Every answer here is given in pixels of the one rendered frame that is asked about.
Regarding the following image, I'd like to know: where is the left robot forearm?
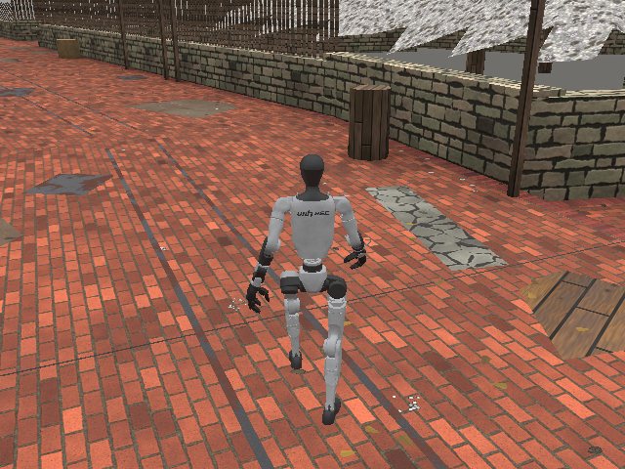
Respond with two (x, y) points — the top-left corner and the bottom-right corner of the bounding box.
(250, 237), (273, 287)

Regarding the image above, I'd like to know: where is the robot right upper arm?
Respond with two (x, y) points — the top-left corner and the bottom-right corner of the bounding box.
(332, 196), (361, 247)

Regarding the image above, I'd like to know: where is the right robot forearm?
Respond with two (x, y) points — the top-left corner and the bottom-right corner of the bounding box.
(352, 231), (366, 258)

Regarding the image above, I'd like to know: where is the robot left hand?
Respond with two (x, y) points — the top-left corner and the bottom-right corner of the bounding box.
(246, 283), (270, 313)

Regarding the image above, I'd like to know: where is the left robot thigh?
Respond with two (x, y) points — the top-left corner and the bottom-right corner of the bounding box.
(280, 271), (301, 315)

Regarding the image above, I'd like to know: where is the robot left upper arm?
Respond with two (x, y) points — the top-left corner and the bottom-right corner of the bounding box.
(265, 196), (292, 252)

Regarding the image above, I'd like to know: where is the robot right hand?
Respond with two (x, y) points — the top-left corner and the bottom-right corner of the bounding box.
(344, 252), (366, 269)

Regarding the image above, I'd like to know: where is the left robot foot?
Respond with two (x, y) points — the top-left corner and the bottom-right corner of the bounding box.
(289, 350), (302, 369)

